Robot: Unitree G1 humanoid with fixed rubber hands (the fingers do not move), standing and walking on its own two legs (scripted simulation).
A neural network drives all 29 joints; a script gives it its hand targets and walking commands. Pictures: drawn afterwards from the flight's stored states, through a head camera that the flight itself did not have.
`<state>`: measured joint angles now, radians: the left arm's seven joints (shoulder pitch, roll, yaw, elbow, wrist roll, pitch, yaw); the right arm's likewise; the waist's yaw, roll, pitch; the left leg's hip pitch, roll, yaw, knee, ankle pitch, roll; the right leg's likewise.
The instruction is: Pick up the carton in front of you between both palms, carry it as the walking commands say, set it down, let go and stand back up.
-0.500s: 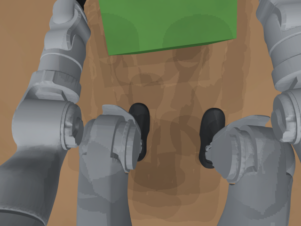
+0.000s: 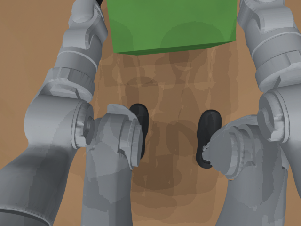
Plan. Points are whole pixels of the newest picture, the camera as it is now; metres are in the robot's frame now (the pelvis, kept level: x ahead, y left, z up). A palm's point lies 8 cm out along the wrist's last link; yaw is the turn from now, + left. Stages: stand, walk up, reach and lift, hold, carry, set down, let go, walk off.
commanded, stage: reach and lift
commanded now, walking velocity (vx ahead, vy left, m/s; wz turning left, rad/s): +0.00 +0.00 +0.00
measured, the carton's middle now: (168, 3) +0.53 +0.04 -0.25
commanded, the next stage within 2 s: none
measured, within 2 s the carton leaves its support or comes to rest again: leaves its support in 0.20 s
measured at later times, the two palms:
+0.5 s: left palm out of the picture +0.50 +0.19 -0.04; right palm out of the picture +0.53 -0.11 -0.04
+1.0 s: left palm out of the picture +0.47 +0.18 +0.11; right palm out of the picture +0.50 -0.11 +0.11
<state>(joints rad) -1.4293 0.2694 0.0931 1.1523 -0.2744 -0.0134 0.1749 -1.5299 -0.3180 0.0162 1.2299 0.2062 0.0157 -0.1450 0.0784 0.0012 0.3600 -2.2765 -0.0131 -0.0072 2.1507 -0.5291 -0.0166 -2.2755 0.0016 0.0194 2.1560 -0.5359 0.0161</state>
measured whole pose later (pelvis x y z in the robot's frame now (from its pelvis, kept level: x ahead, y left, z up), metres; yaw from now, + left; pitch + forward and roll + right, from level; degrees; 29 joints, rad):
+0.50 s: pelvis +0.00 -0.01 +0.03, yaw +0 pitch +41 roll +1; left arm -1.12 0.09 0.43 0.79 0.06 0.30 0.11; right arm -1.21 -0.10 -0.34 0.89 -0.09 0.29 -0.11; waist 0.07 -0.03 -0.04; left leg -2.23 -0.02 -0.02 2.05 -0.53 -0.03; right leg -2.23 0.04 0.03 2.06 -0.54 0.02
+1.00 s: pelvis +0.02 -0.01 +0.16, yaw +2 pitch +41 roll +0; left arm -0.87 -0.03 0.47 0.59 0.19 0.38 0.03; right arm -0.91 0.05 -0.42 0.64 -0.20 0.37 -0.05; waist 0.04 -0.02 -0.22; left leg -1.87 -0.05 -0.05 1.64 -0.48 -0.03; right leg -1.86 0.07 0.04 1.65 -0.51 0.02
